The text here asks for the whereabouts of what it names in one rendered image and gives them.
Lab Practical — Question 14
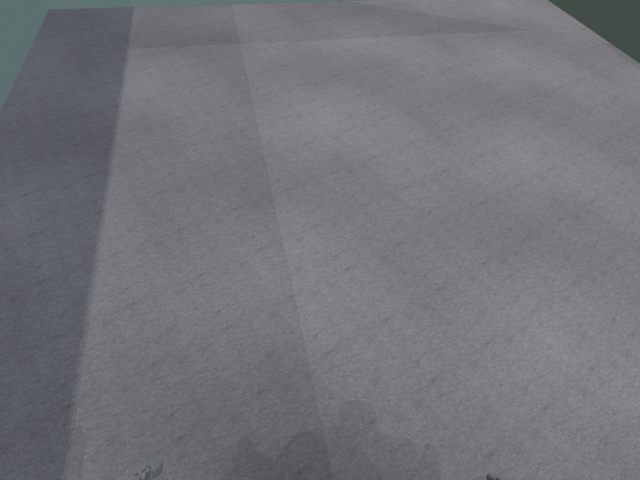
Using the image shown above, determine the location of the robot left hand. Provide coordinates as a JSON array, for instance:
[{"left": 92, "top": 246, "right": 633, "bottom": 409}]
[{"left": 115, "top": 460, "right": 163, "bottom": 480}]

